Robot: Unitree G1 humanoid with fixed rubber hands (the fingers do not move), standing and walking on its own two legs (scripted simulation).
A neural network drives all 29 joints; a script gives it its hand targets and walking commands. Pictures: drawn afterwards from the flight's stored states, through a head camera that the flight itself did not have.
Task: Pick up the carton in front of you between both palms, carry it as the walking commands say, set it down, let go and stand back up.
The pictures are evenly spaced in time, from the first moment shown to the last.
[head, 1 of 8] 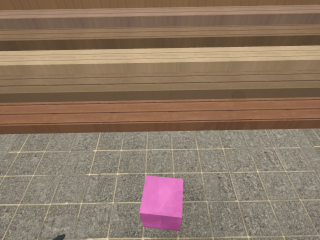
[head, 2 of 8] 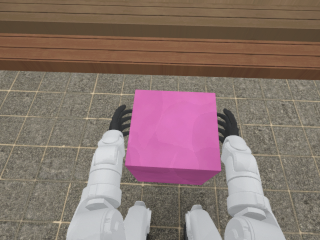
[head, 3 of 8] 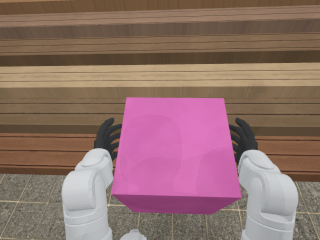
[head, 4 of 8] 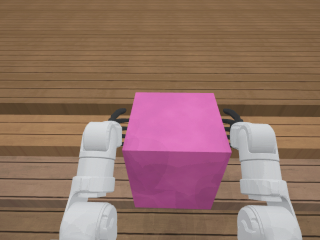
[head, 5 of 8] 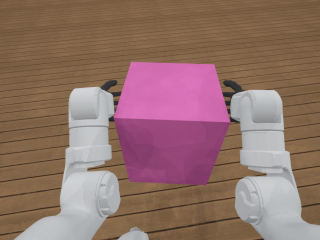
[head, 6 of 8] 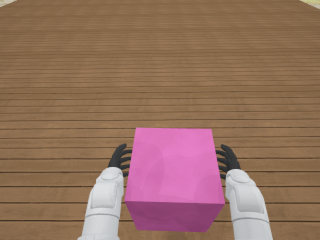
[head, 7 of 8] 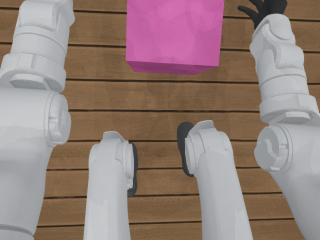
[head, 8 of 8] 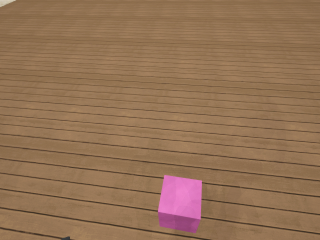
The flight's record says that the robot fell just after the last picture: no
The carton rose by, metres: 1.51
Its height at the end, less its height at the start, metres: +0.76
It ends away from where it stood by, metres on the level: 4.31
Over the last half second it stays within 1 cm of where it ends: yes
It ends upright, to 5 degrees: yes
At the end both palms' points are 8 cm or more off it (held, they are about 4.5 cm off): yes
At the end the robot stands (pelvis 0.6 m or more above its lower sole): yes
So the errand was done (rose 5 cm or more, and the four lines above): yes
